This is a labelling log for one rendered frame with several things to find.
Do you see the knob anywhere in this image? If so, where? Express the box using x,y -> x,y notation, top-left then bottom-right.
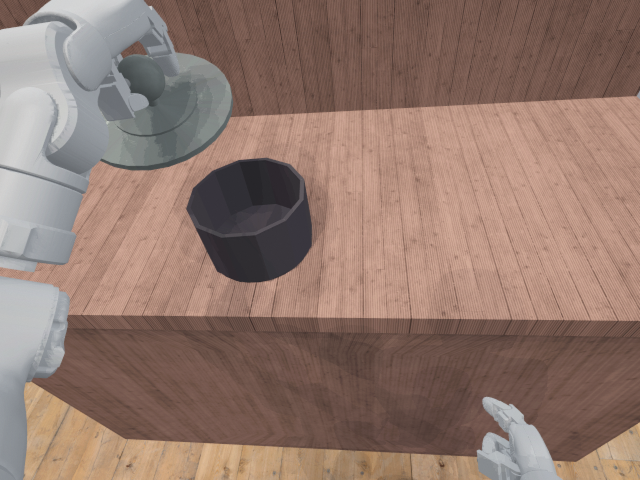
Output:
117,54 -> 165,102

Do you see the robot left upper arm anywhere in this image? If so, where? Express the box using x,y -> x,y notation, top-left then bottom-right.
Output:
0,276 -> 70,480

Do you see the left robot hand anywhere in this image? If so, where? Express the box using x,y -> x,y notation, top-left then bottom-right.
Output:
37,0 -> 180,121

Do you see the table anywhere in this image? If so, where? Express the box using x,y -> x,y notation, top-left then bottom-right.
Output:
0,0 -> 640,462

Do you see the right robot hand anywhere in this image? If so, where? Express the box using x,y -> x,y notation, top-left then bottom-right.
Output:
477,397 -> 557,480

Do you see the pot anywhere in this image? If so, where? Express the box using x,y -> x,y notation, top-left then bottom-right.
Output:
186,158 -> 312,283

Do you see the robot left forearm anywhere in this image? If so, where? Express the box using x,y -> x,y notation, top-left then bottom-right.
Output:
0,9 -> 112,272

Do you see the lid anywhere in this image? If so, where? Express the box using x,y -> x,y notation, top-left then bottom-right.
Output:
99,52 -> 233,170

